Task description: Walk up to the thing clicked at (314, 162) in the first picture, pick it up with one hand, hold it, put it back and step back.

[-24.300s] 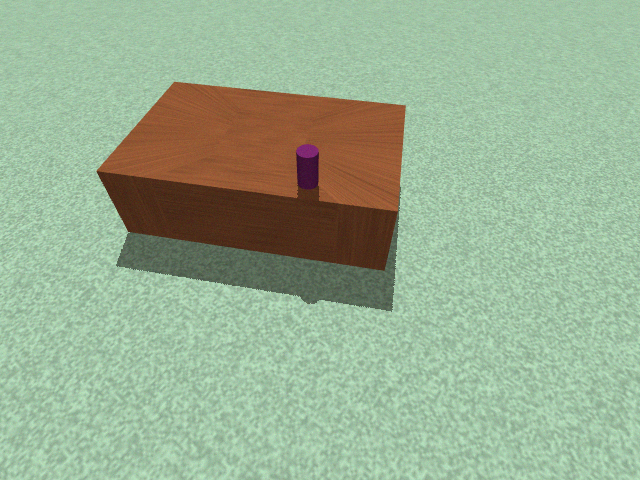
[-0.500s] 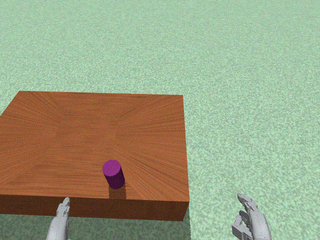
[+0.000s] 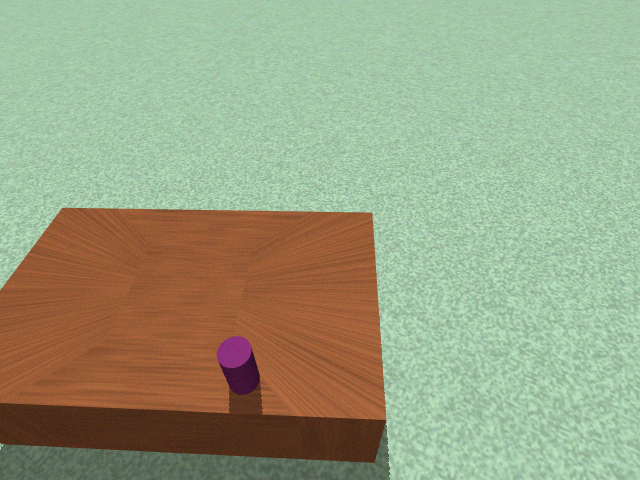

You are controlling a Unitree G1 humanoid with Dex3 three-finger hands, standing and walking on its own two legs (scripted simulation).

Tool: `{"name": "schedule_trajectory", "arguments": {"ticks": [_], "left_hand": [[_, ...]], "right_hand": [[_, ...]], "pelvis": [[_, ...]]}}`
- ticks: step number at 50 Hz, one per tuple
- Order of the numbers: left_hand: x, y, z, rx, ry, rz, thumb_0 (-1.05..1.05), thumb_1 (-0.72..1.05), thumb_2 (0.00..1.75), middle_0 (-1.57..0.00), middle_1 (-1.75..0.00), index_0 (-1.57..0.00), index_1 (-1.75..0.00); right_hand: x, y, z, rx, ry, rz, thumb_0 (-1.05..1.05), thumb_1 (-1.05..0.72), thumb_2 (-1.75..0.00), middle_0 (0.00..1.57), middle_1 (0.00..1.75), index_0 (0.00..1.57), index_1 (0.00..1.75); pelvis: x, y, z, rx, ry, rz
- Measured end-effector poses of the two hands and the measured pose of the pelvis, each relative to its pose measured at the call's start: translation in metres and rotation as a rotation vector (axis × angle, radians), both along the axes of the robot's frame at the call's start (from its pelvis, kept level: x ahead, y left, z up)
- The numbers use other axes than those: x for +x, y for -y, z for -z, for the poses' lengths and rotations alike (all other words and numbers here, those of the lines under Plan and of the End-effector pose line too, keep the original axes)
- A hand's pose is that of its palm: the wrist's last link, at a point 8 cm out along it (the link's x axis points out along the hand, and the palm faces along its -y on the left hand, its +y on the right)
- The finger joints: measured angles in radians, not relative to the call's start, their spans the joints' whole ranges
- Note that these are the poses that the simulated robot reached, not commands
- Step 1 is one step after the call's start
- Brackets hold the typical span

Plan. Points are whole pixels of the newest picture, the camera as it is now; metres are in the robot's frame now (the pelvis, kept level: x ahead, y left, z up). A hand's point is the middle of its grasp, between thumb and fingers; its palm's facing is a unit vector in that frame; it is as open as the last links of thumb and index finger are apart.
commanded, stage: home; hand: left
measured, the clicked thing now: (239, 366) +0.45 +0.19 -0.36
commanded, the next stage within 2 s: stand in 1.14 s
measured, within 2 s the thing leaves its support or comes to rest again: neither
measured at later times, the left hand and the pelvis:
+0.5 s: hand out of the picture +0.04 +0.24 -0.13, palm faces +0.02 -0.92 -0.38, open 17.7 cm; pelvis -0.01 -0.01 +0.02, yaw +1 degrees
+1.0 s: hand out of the picture +0.05 +0.25 -0.13, palm faces +0.02 -0.93 -0.37, open 17.7 cm; pelvis +0.00 -0.01 +0.02, yaw +0 degrees
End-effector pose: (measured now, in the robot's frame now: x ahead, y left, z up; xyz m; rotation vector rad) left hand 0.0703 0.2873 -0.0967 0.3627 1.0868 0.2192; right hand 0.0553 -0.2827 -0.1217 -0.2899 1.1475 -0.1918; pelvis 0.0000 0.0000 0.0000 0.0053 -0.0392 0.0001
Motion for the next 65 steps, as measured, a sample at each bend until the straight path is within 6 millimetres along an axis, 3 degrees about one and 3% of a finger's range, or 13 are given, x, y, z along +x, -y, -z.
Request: {"name": "schedule_trajectory", "arguments": {"ticks": [10,20,35,65], "left_hand": [[-0.027,-0.001,-0.002,0.005,-0.092,-0.065,-0.01,-0.59,0.02,-0.05,-0.05,-0.05,-0.05],[-0.036,0.005,-0.002,-0.008,-0.119,-0.077,-0.01,-0.59,0.01,-0.05,-0.05,-0.05,-0.05],[-0.043,-0.001,0.001,-0.02,-0.169,-0.093,-0.01,-0.59,0.02,-0.05,-0.05,-0.05,-0.05],[-0.009,0.0,-0.004,-0.027,-0.144,-0.089,-0.01,-0.58,0.03,-0.06,-0.06,-0.06,-0.06]], "right_hand": [[-0.009,-0.001,0.002,0.025,-0.064,-0.006,0.0,-0.91,-0.9,0.2,0.3,0.2,0.3],[-0.006,0.001,0.0,0.035,-0.067,-0.027,0.0,-0.91,-0.9,0.2,0.3,0.2,0.3],[-0.029,0.011,-0.003,0.003,-0.138,-0.015,0.0,-0.91,-0.9,0.2,0.3,0.2,0.3],[0.009,0.015,-0.008,-0.003,-0.105,-0.027,0.0,-0.91,-0.9,0.2,0.3,0.2,0.3]], "pelvis": [[-0.002,0.004,-0.01,0.002,0.032,-0.013],[-0.009,0.008,-0.014,0.0,0.04,-0.018],[-0.011,0.007,-0.016,0.004,0.029,-0.011],[0.004,0.008,-0.019,0.0,0.016,-0.012]]}}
